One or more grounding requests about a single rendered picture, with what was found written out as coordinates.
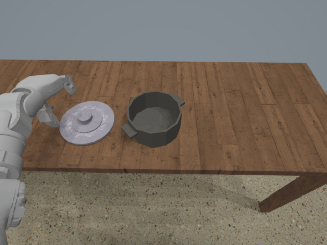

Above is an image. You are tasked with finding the robot left hand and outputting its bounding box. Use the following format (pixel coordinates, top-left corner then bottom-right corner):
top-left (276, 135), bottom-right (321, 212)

top-left (16, 74), bottom-right (76, 128)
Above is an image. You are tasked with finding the knob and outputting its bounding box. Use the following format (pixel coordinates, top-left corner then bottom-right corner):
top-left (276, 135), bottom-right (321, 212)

top-left (78, 110), bottom-right (93, 124)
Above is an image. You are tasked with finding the table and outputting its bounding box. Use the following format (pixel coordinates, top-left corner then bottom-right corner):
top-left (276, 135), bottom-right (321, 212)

top-left (0, 59), bottom-right (327, 213)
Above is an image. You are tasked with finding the lid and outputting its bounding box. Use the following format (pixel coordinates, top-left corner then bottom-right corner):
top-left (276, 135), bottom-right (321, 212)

top-left (59, 101), bottom-right (115, 145)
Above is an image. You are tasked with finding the pot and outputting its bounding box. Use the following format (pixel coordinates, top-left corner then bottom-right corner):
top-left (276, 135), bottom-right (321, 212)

top-left (121, 90), bottom-right (185, 148)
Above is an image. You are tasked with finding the robot left forearm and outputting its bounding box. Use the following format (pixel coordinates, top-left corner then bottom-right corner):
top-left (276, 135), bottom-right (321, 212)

top-left (0, 85), bottom-right (44, 179)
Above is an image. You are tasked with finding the robot left upper arm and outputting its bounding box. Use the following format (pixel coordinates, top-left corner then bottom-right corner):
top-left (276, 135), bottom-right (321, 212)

top-left (0, 179), bottom-right (26, 245)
